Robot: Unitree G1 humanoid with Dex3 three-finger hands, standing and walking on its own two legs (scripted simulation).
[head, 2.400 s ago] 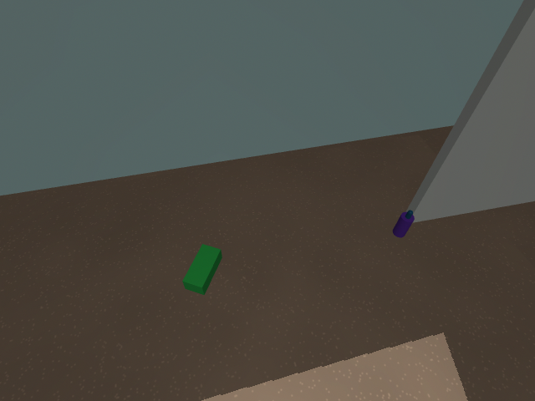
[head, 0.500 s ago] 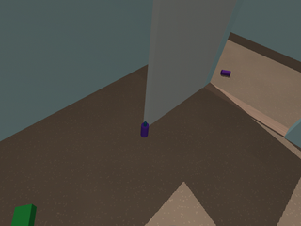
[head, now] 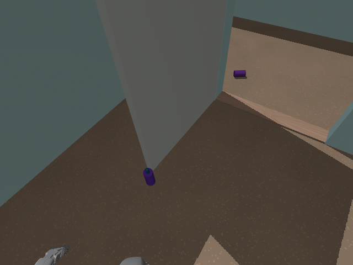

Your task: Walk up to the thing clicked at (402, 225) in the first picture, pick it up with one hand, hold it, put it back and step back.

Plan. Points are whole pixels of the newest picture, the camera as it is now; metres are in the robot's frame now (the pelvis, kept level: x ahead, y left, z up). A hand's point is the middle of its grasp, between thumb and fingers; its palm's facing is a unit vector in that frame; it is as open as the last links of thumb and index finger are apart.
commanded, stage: walk up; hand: left
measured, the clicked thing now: (148, 175) +0.67 +0.21 -0.69
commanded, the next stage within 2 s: none
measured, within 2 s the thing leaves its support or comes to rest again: neither
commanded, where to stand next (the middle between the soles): +0.32 +0.03 m, yaw -4 degrees
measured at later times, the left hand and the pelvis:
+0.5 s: hand (76, 223) +0.25 +0.29 -0.14, palm faces -0.13 -0.93 -0.35, open 7.4 cm; pelvis +0.18 +0.02 +0.00, yaw -4 degrees
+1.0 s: hand (98, 181) +0.37 +0.26 -0.14, palm faces -0.08 -0.89 -0.45, open 7.4 cm; pelvis +0.24 +0.00 -0.02, yaw -4 degrees
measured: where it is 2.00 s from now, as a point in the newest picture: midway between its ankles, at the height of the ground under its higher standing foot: (181, 255)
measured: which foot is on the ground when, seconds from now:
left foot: up 0.00-0.26, down 0.28-0.68, up 0.70-1.00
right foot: down 0.00-0.32, up 0.34-0.64, down 0.66-1.00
